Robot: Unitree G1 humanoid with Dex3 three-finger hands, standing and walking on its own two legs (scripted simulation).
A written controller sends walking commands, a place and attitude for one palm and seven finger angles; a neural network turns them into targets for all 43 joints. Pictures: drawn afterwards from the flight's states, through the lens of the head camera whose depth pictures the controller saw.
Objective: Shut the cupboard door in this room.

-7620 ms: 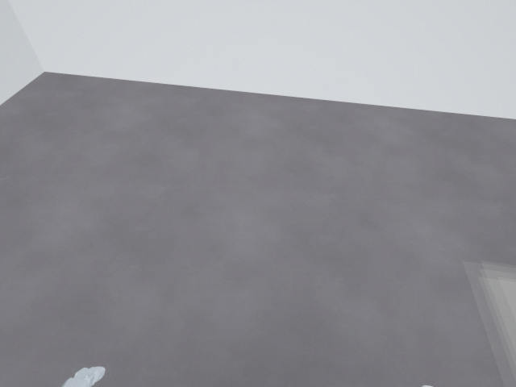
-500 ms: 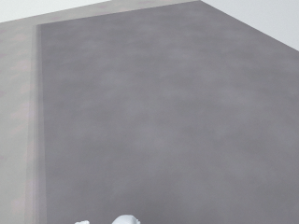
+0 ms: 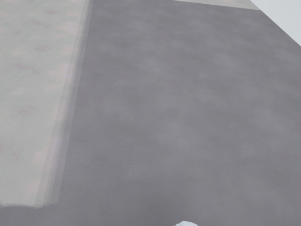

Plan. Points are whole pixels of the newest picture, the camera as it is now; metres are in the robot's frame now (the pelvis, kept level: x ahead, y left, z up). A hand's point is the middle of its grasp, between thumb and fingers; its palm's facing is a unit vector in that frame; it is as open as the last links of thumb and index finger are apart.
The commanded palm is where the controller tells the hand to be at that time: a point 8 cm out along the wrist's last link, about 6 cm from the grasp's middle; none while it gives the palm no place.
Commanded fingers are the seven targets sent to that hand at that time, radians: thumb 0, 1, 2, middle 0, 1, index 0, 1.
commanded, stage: turn or walk to find it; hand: left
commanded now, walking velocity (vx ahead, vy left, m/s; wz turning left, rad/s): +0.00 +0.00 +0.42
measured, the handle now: out of the picture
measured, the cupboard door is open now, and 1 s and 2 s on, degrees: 75 75 75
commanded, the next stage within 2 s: stand and wait in 2.00 s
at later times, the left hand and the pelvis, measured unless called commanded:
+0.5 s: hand out of the picture +0.03 +0.14 -0.14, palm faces +0.21 -0.94 -0.28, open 7.4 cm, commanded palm none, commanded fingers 0.00 0.90 0.90 -0.20 -0.30 -0.20 -0.30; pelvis -0.02 -0.06 +0.00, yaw +13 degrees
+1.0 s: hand out of the picture -0.11 +0.19 -0.18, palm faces +0.47 -0.85 -0.23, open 7.4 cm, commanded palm none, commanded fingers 0.00 0.90 0.90 -0.20 -0.30 -0.20 -0.30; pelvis -0.05 -0.02 +0.00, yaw +25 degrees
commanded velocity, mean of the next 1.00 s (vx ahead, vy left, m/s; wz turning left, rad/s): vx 0.00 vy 0.00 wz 0.42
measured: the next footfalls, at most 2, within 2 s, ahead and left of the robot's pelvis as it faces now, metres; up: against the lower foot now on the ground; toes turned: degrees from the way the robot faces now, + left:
right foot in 0.32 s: +0.03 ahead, -0.14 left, +0.00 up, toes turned +4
left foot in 0.82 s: -0.06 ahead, +0.09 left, +0.00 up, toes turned +26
